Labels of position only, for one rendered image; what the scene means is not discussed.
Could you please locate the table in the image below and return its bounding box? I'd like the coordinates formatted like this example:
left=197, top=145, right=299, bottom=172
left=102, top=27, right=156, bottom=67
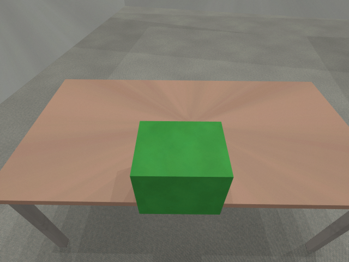
left=0, top=79, right=349, bottom=252

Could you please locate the carton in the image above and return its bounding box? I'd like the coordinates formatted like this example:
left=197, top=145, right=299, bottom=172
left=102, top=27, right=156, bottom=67
left=130, top=121, right=234, bottom=215

